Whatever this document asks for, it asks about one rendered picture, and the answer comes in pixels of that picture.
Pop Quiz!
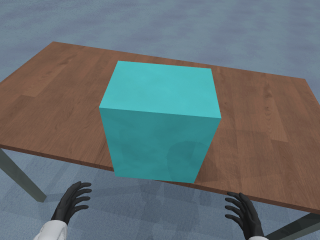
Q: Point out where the carton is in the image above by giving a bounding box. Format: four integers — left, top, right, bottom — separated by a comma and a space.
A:
99, 61, 221, 183

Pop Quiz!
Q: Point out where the left robot forearm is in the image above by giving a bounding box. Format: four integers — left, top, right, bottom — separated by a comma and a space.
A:
33, 220, 68, 240

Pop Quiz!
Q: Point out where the robot right hand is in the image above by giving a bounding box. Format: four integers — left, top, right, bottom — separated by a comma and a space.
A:
225, 192, 265, 240

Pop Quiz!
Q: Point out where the table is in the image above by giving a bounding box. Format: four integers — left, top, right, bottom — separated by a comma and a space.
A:
0, 41, 320, 240

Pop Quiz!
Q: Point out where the robot left hand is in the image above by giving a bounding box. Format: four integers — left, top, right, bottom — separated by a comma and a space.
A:
51, 181, 92, 225

